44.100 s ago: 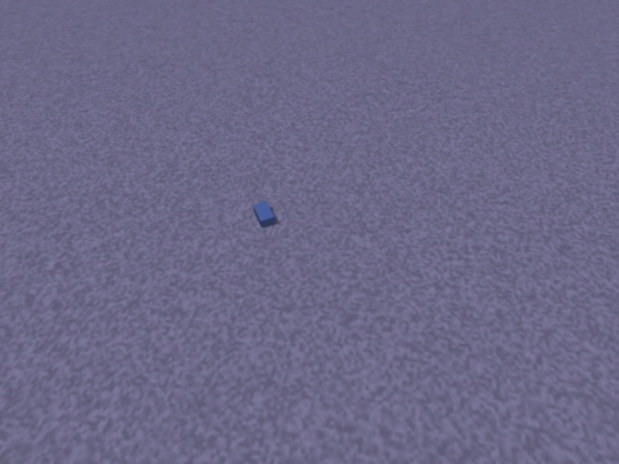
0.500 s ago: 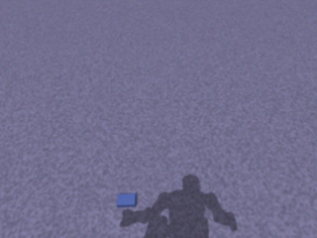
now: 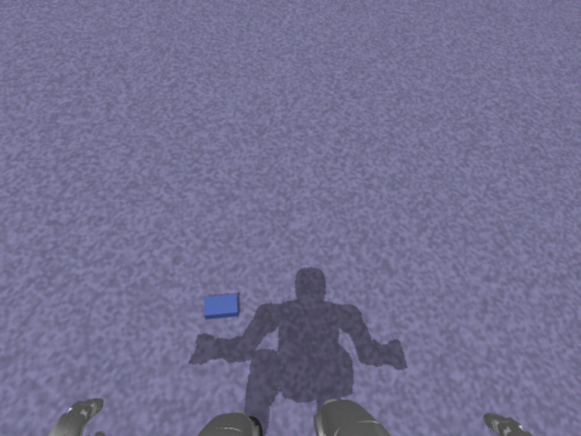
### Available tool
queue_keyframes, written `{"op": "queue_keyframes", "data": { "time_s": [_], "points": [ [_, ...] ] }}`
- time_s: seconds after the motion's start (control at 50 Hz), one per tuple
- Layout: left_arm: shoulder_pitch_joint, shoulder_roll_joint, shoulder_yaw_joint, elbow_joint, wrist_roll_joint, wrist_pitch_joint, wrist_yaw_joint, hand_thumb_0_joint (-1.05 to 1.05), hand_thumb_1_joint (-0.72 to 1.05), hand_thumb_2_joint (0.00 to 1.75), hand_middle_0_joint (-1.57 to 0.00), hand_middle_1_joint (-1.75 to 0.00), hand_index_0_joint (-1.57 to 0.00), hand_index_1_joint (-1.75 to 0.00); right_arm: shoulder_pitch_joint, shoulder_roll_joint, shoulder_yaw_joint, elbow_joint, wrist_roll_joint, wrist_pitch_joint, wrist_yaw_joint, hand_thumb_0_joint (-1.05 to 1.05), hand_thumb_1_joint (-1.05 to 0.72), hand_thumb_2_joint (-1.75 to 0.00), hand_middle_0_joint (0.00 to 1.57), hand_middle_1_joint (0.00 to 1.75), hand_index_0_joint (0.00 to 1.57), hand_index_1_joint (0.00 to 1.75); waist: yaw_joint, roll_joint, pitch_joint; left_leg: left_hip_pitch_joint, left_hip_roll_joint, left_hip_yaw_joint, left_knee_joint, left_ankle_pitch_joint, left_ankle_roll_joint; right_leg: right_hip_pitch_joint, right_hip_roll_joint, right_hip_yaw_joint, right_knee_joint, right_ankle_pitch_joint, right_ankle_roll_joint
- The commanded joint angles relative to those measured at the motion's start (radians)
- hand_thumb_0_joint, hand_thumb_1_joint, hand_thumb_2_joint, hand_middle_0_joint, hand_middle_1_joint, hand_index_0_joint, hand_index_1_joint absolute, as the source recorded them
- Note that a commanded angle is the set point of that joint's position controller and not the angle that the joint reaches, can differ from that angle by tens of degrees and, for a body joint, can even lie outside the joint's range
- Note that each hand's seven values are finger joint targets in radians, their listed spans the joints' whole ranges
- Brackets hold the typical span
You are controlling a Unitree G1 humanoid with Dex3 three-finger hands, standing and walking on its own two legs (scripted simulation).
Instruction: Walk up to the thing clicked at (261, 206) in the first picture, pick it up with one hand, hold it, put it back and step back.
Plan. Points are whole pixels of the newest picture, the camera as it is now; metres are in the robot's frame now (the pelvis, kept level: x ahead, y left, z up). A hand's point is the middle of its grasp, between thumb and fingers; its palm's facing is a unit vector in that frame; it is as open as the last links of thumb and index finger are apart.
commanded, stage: step back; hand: left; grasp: from above
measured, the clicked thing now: (221, 306) +0.51 +0.21 -0.74
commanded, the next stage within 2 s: none
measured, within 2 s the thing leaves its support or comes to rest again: neither
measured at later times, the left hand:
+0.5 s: hand out of the picture -0.02 +0.24 -0.13, palm faces +0.02 -0.91 -0.41, open 7.4 cm
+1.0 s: hand out of the picture -0.24 +0.20 -0.15, palm faces -0.02 -0.91 -0.41, open 7.3 cm
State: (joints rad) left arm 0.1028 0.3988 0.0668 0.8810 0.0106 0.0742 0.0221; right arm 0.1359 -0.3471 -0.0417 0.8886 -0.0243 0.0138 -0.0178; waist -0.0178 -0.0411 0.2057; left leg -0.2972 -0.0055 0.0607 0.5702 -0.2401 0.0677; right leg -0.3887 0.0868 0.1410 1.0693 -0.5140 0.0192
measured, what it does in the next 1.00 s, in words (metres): walks backwards: right foot, then left foot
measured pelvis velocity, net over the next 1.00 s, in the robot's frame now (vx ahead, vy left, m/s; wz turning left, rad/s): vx -0.31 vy -0.07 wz -0.02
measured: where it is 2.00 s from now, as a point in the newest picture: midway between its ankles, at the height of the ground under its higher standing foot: outside the picture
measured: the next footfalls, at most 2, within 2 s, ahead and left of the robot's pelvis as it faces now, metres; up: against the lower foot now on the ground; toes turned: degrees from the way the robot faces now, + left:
right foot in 0.18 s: -0.04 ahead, -0.14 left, +0.00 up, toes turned -1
left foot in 0.54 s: -0.13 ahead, +0.09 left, +0.00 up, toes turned +0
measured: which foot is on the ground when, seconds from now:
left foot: down 0.00-0.22, up 0.24-0.52, down 0.54-0.92, up 0.94-1.00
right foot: up 0.00-0.16, down 0.18-0.56, up 0.58-0.88, down 0.90-1.00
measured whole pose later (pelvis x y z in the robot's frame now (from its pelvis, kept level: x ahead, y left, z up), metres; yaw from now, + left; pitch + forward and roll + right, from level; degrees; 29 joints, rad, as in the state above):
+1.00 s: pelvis -0.31 -0.07 -0.01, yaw -1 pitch -2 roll +1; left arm 0.22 0.37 0.07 0.86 0.04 0.05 -0.01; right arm 0.10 -0.42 -0.05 0.84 -0.01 0.05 -0.03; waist 0.03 0.03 0.16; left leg -0.53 -0.04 -0.12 0.94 -0.45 -0.01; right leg -0.27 0.01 0.05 0.69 -0.38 -0.01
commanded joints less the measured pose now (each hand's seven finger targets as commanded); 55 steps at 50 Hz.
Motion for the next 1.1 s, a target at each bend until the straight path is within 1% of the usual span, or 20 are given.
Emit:
{"op": "queue_keyframes", "data": {
  "time_s": [0.0,0.14,0.18,0.2,0.22,0.28,0.42,0.5,0.52,0.54,0.56,0.6,0.66,0.76,0.86,0.88,0.9,0.92,0.98,1.08],
  "points": [
    [0.032,0.162,0.057,-0.091,0.005,-0.032,0.003,0.00,0.90,0.90,-0.20,-0.30,-0.20,-0.30,0.054,-0.285,-0.080,-0.080,0.001,-0.014,-0.020,0.00,-0.90,-0.90,0.20,0.30,0.20,0.30,-0.026,0.163,-0.267,0.293,0.306,-0.302,-0.095,0.532,0.188,-0.066,-0.040,-0.018,-0.128,-0.005,0.002],
    [0.237,0.150,0.069,-0.029,0.015,-0.039,-0.023,0.00,0.90,0.90,-0.20,-0.30,-0.20,-0.30,-0.058,-0.306,-0.079,-0.116,0.006,0.000,-0.005,0.00,-0.90,-0.90,0.20,0.30,0.20,0.30,0.059,0.172,-0.291,0.016,0.256,-0.245,-0.098,0.124,0.079,0.233,-0.075,-0.126,-0.541,0.216,-0.070],
    [0.202,0.235,0.095,-0.061,0.033,-0.051,-0.021,0.00,0.90,0.90,-0.20,-0.30,-0.20,-0.30,-0.035,-0.232,-0.058,-0.116,0.018,0.003,-0.002,0.00,-0.90,-0.90,0.20,0.30,0.20,0.30,0.038,-0.078,-0.231,-0.208,0.077,-0.147,0.094,-0.134,-0.039,0.263,-0.279,0.213,-0.699,0.196,-0.161],
    [0.127,0.324,0.110,-0.099,0.028,-0.048,-0.022,0.00,0.90,0.90,-0.20,-0.30,-0.20,-0.30,-0.089,-0.221,-0.063,-0.120,0.022,0.007,-0.012,0.00,-0.90,-0.90,0.20,0.30,0.20,0.30,0.080,-0.259,-0.162,-0.186,-0.087,-0.084,0.362,-0.351,-0.075,0.045,-0.454,0.396,-0.813,0.209,-0.310],
    [0.051,0.311,0.105,-0.144,0.037,-0.056,-0.018,0.00,0.90,0.90,-0.20,-0.30,-0.20,-0.30,-0.056,-0.244,-0.071,-0.101,0.015,0.013,-0.015,0.00,-0.90,-0.90,0.20,0.30,0.20,0.30,0.055,-0.210,-0.118,-0.155,-0.078,-0.186,0.539,-0.364,-0.085,-0.047,-0.495,0.420,-0.814,0.270,-0.349],
    [-0.055,0.211,0.080,-0.168,0.023,-0.060,-0.003,0.00,0.90,0.90,-0.20,-0.30,-0.20,-0.30,0.059,-0.224,-0.053,-0.058,0.036,0.005,-0.015,0.00,-0.90,-0.90,0.20,0.30,0.20,0.30,-0.022,-0.106,-0.141,-0.151,-0.123,-0.202,0.610,-0.215,-0.075,0.039,-0.297,0.083,-0.698,0.548,-0.214],
    [0.076,0.198,0.075,-0.186,0.030,-0.048,0.007,0.00,0.90,0.90,-0.20,-0.30,-0.20,-0.30,0.042,-0.214,-0.042,-0.101,0.017,-0.008,-0.015,0.00,-0.90,-0.90,0.20,0.30,0.20,0.30,0.069,-0.140,-0.233,-0.155,-0.034,-0.120,0.214,-0.278,-0.079,0.354,-0.332,0.076,-0.566,0.718,-0.229],
    [0.037,0.207,0.064,-0.205,0.007,-0.027,-0.007,0.00,0.90,0.90,-0.20,-0.30,-0.20,-0.30,0.161,-0.219,-0.058,-0.052,0.007,-0.020,-0.011,0.00,-0.90,-0.90,0.20,0.30,0.20,0.30,0.008,-0.092,-0.266,0.083,-0.013,-0.063,-0.158,0.046,-0.052,0.222,-0.289,0.034,-0.476,0.580,-0.157],
    [0.056,0.173,0.055,-0.214,0.006,-0.024,-0.011,0.00,0.90,0.90,-0.20,-0.30,-0.20,-0.30,0.142,-0.273,-0.075,-0.061,-0.007,-0.023,-0.010,0.00,-0.90,-0.90,0.20,0.30,0.20,0.30,0.019,0.025,-0.264,0.148,0.110,-0.238,-0.183,0.087,-0.007,0.085,-0.220,0.000,-0.420,0.388,-0.104],
    [0.008,0.160,0.053,-0.232,0.002,-0.029,-0.007,0.00,0.90,0.90,-0.20,-0.30,-0.20,-0.30,0.081,-0.396,-0.098,-0.084,-0.004,-0.018,0.000,0.00,-0.90,-0.90,0.20,0.30,0.20,0.30,0.007,0.282,-0.227,0.085,0.338,-0.523,-0.236,0.211,0.133,-0.050,-0.036,-0.152,-0.248,0.061,-0.040],
    [-0.066,0.191,0.076,-0.226,0.016,-0.028,0.004,0.00,0.90,0.90,-0.20,-0.30,-0.20,-0.30,0.059,-0.427,-0.109,-0.097,-0.010,-0.020,-0.002,0.00,-0.90,-0.90,0.20,0.30,0.20,0.30,-0.051,0.292,-0.192,-0.060,0.434,-0.655,-0.285,0.246,0.255,-0.020,-0.025,-0.034,-0.006,-0.119,-0.026],
    [0.000,0.170,0.076,-0.187,-0.004,-0.022,0.004,0.00,0.90,0.90,-0.20,-0.30,-0.20,-0.30,-0.003,-0.329,-0.073,-0.103,-0.008,-0.029,-0.013,0.00,-0.90,-0.90,0.20,0.30,0.20,0.30,0.021,0.119,-0.199,0.017,0.323,-0.418,-0.179,0.446,0.196,-0.072,0.009,0.071,0.182,-0.055,-0.044],
    [0.084,0.174,0.083,-0.153,-0.002,-0.028,0.000,0.00,0.90,0.90,-0.20,-0.30,-0.20,-0.30,-0.021,-0.286,-0.068,-0.113,-0.007,-0.026,-0.018,0.00,-0.90,-0.90,0.20,0.30,0.20,0.30,0.048,0.141,-0.214,0.084,0.251,-0.290,-0.119,0.454,0.164,-0.097,0.009,0.037,0.200,0.008,-0.024],
    [0.066,0.155,0.072,-0.159,0.007,-0.035,-0.006,0.00,0.90,0.90,-0.20,-0.30,-0.20,-0.30,0.034,-0.300,-0.081,-0.131,-0.010,-0.015,-0.019,0.00,-0.90,-0.90,0.20,0.30,0.20,0.30,-0.009,0.213,-0.234,0.186,0.280,-0.310,-0.100,0.390,0.192,-0.063,-0.043,-0.031,-0.109,-0.021,0.015],
    [0.232,0.148,0.071,-0.056,0.016,-0.051,-0.014,0.00,0.90,0.90,-0.20,-0.30,-0.20,-0.30,-0.025,-0.320,-0.083,-0.144,0.003,0.015,-0.008,0.00,-0.90,-0.90,0.20,0.30,0.20,0.30,0.050,0.250,-0.312,0.040,0.212,-0.251,-0.028,0.210,0.082,0.239,-0.054,-0.155,-0.628,0.238,-0.044],
    [0.222,0.195,0.083,-0.060,0.031,-0.058,-0.013,0.00,0.90,0.90,-0.20,-0.30,-0.20,-0.30,-0.018,-0.277,-0.071,-0.145,0.010,0.019,-0.005,0.00,-0.90,-0.90,0.20,0.30,0.20,0.30,0.042,0.147,-0.284,-0.108,0.153,-0.237,0.040,0.071,0.022,0.283,-0.123,-0.016,-0.643,0.220,-0.067],
    [0.203,0.292,0.110,-0.083,0.034,-0.059,-0.016,0.00,0.90,0.90,-0.20,-0.30,-0.20,-0.30,-0.038,-0.215,-0.056,-0.173,0.020,0.016,-0.008,0.00,-0.90,-0.90,0.20,0.30,0.20,0.30,0.053,-0.133,-0.232,-0.284,-0.043,-0.158,0.239,-0.202,-0.045,0.251,-0.326,0.276,-0.713,0.236,-0.154],
    [0.108,0.381,0.121,-0.124,0.039,-0.056,-0.012,0.00,0.90,0.90,-0.20,-0.30,-0.20,-0.30,-0.082,-0.233,-0.068,-0.173,0.012,0.019,-0.026,0.00,-0.90,-0.90,0.20,0.30,0.20,0.30,0.092,-0.272,-0.186,-0.234,-0.077,-0.176,0.484,-0.373,-0.075,0.011,-0.510,0.449,-0.787,0.258,-0.316],
    [-0.045,0.245,0.081,-0.156,0.031,-0.064,0.002,0.00,0.90,0.90,-0.20,-0.30,-0.20,-0.30,0.016,-0.244,-0.066,-0.116,0.030,0.016,-0.021,0.00,-0.90,-0.90,0.20,0.30,0.20,0.30,-0.010,-0.073,-0.158,-0.186,-0.112,-0.239,0.644,-0.244,-0.063,0.001,-0.330,0.115,-0.650,0.534,-0.220],
    [0.062,0.221,0.078,-0.162,0.037,-0.058,0.016,0.00,0.90,0.90,-0.20,-0.30,-0.20,-0.30,0.012,-0.218,-0.051,-0.120,0.015,0.005,-0.022,0.00,-0.90,-0.90,0.20,0.30,0.20,0.30,0.067,-0.140,-0.207,-0.232,-0.076,-0.161,0.458,-0.305,-0.091,0.274,-0.329,0.077,-0.562,0.727,-0.232]
  ]
}}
